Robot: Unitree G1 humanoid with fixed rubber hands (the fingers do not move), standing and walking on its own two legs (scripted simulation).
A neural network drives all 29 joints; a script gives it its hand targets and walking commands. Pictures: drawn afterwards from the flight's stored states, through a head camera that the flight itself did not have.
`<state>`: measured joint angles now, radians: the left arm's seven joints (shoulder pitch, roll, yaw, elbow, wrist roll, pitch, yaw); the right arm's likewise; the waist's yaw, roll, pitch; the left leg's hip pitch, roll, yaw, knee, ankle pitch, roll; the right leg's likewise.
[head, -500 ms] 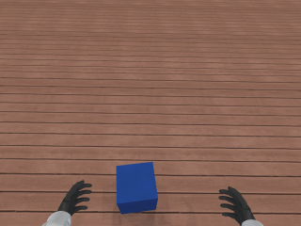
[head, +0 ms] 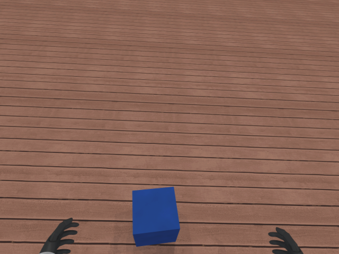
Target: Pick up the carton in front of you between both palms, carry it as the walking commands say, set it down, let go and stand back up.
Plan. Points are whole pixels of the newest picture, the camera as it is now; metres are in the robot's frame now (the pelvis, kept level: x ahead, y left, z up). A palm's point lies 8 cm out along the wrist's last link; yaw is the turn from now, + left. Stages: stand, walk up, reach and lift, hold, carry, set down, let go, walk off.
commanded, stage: stand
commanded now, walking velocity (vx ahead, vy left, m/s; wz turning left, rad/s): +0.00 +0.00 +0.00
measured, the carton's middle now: (154, 217) +0.40 +0.06 -0.64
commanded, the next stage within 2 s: none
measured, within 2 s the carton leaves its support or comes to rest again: neither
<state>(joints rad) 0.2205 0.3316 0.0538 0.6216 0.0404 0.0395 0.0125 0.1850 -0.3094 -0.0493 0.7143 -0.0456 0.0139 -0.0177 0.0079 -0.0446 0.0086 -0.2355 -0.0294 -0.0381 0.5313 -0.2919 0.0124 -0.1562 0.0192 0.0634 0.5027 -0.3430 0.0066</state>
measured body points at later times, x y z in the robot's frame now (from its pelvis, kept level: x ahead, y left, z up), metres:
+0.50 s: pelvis +0.00 +0.01 +0.00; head +0.00 +0.02 +0.45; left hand +0.13 +0.30 -0.10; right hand +0.12 -0.29 -0.09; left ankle -0.01 +0.11 -0.73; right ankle -0.05 -0.13 -0.73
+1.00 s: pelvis -0.01 +0.00 +0.01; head -0.02 +0.02 +0.46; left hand +0.09 +0.31 -0.11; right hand +0.09 -0.31 -0.10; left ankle -0.01 +0.11 -0.73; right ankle -0.05 -0.13 -0.73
